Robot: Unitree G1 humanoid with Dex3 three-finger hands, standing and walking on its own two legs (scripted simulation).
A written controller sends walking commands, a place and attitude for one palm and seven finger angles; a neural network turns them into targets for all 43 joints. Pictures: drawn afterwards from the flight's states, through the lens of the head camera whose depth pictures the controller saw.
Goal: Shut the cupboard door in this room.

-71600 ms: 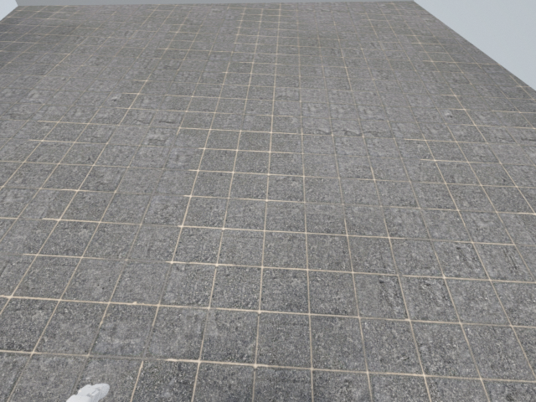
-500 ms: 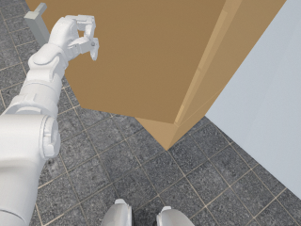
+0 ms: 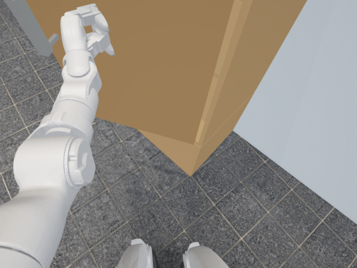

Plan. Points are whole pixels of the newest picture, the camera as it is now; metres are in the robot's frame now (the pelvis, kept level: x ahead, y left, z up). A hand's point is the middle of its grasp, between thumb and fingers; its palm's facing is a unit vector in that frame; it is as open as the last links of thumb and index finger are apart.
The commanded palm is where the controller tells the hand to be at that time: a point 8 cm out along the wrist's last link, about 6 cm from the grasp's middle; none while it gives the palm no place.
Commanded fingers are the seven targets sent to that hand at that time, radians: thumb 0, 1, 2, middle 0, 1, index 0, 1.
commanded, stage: pull the fist back off the door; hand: left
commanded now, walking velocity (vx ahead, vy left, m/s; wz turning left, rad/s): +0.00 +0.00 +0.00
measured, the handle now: (37, 21) +0.64 +0.22 +0.14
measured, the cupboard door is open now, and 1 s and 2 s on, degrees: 27 27 27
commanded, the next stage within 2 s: draw the hand back to the body in 0.62 s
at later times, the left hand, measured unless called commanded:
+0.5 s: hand (99, 76) +0.48 +0.10 +0.13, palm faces +0.08 -1.00 +0.02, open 3.1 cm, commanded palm +0.46 +0.13 +0.14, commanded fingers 0.00 0.90 0.90 -1.30 -1.50 -1.30 -1.50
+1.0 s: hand (70, 89) +0.43 +0.14 +0.16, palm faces +0.09 -1.00 -0.03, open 3.1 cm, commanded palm +0.39 +0.17 +0.17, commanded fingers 0.00 0.90 0.90 -1.30 -1.50 -1.30 -1.50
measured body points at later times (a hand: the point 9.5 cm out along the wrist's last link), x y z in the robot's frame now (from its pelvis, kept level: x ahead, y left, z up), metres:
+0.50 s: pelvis +0.01 -0.02 +0.03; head +0.08 -0.03 +0.48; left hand +0.47 +0.15 +0.13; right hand +0.05 -0.30 -0.08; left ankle +0.05 +0.08 -0.67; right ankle -0.03 -0.09 -0.67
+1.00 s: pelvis +0.02 -0.01 +0.04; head +0.04 -0.03 +0.49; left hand +0.42 +0.19 +0.16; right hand +0.06 -0.26 -0.09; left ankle +0.05 +0.08 -0.67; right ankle -0.03 -0.09 -0.67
